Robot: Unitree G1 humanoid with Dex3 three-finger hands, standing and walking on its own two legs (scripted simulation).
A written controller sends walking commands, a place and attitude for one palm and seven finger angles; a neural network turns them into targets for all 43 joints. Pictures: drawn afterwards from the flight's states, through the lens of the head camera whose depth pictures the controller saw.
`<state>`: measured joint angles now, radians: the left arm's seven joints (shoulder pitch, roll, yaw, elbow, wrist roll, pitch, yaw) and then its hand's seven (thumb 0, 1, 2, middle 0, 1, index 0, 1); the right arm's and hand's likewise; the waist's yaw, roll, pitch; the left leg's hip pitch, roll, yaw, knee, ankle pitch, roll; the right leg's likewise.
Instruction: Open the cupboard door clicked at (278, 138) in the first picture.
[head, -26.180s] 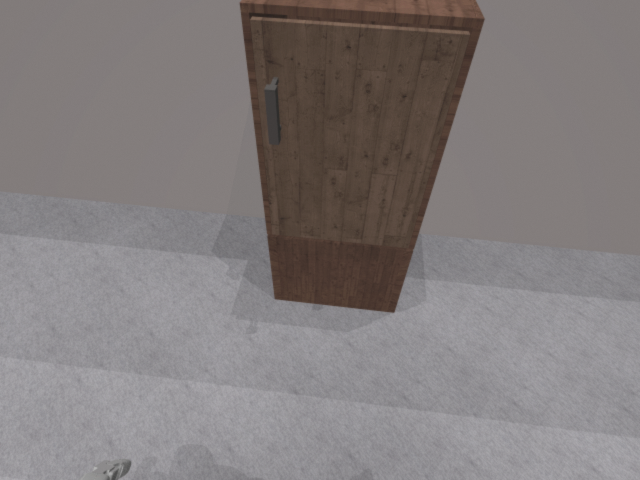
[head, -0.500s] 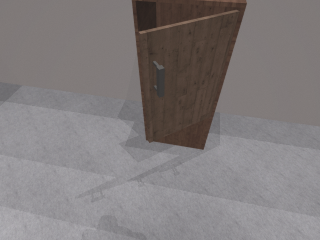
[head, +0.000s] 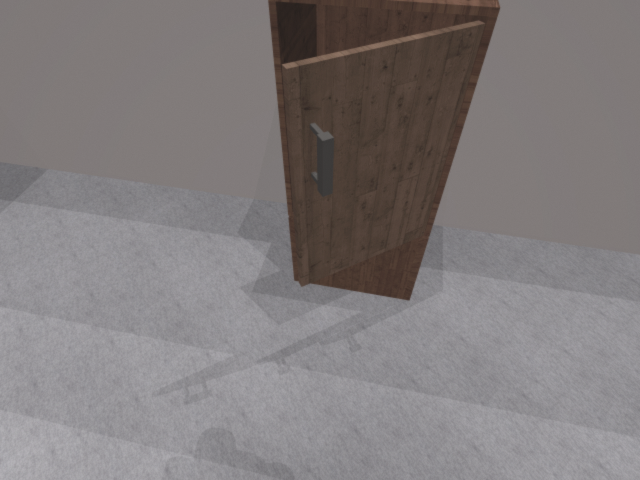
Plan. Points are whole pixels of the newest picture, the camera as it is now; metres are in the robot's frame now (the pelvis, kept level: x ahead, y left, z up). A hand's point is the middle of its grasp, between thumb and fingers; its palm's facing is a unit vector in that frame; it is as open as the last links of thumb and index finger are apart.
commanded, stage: look to check the result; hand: left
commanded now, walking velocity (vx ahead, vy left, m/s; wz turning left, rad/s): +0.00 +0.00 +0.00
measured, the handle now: (320, 159) +0.64 +0.04 +0.04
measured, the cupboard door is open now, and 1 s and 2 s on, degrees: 39 39 39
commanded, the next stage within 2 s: walk to a spot facing it in 0.04 s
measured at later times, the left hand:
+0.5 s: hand out of the picture +0.05 +0.18 -0.18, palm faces -0.08 -0.97 -0.24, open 7.3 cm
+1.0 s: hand out of the picture +0.11 +0.12 -0.17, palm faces -0.29 -0.92 -0.24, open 7.3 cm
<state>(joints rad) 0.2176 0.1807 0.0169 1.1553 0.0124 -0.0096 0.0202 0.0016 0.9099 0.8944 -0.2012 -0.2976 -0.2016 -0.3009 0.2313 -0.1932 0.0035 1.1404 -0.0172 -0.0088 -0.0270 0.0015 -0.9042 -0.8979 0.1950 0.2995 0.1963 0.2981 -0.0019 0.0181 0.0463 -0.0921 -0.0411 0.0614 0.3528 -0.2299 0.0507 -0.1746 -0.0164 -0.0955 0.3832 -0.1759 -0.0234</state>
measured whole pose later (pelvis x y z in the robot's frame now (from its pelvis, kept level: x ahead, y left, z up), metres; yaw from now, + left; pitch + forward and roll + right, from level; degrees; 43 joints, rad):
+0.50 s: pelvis +0.00 -0.01 -0.01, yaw -7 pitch -1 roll +2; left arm 0.20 0.19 0.06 1.05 0.03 0.07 -0.01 0.00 0.91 0.89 -0.20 -0.30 -0.20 -0.30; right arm 0.22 -0.19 -0.03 1.05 -0.03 0.02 -0.05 0.00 -0.90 -0.90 0.20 0.30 0.20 0.30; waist 0.01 0.00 0.10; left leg -0.15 0.00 0.18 0.49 -0.32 0.04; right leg -0.36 0.01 0.01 0.77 -0.39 -0.02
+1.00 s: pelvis +0.01 -0.05 +0.00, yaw -23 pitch +2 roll +2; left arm 0.24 0.19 0.08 0.94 0.03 0.03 0.00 0.00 0.91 0.89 -0.21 -0.30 -0.21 -0.30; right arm 0.04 -0.23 -0.06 0.91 0.00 0.04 -0.03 0.00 -0.91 -0.90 0.19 0.30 0.19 0.30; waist 0.05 -0.02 0.11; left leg -0.42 0.02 -0.02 0.91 -0.43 -0.07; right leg -0.28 0.08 0.18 0.46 -0.20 -0.04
